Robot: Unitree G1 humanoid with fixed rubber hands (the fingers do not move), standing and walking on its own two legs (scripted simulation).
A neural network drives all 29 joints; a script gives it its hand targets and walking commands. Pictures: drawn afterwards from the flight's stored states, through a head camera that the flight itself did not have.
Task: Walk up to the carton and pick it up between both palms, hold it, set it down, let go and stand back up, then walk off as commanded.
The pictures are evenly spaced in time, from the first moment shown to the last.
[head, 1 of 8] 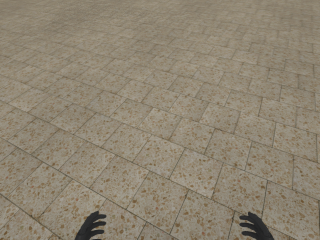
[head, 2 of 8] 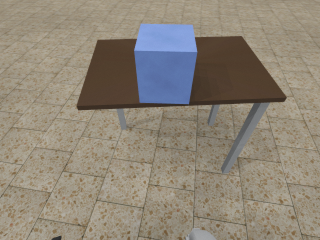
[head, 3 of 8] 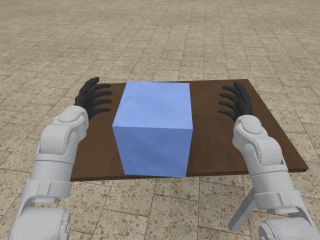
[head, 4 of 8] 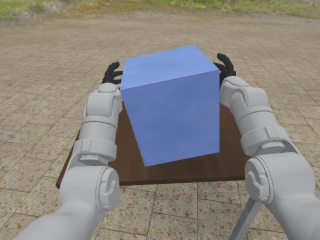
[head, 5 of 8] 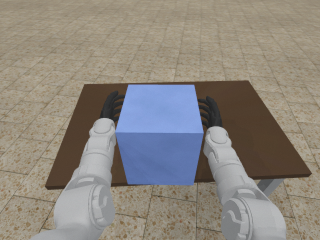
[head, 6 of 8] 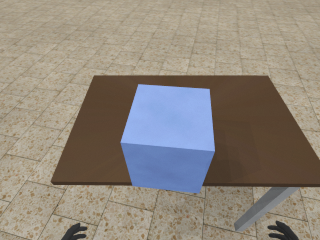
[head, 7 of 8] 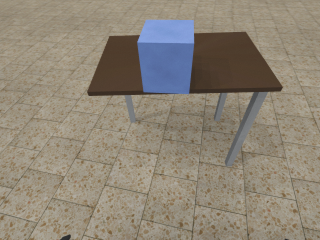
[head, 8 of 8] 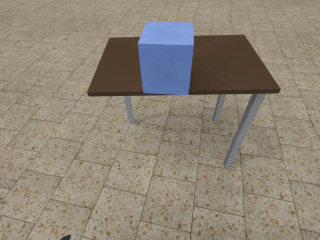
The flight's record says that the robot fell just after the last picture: no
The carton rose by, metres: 0.21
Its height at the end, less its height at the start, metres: +0.00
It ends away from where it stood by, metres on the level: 0.02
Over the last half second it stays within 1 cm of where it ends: yes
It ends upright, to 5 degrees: yes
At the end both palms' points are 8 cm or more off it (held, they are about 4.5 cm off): yes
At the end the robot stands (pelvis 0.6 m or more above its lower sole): yes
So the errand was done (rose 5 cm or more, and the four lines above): yes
